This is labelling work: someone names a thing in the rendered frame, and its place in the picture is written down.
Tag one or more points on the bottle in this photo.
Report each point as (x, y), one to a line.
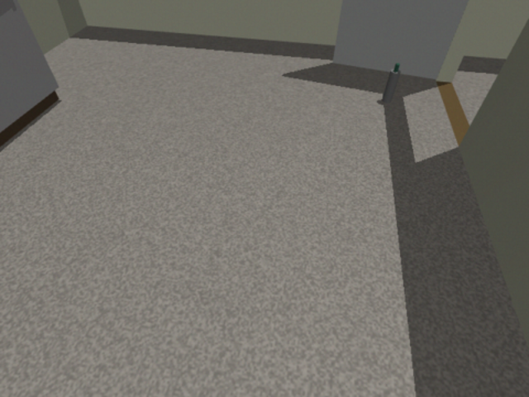
(391, 84)

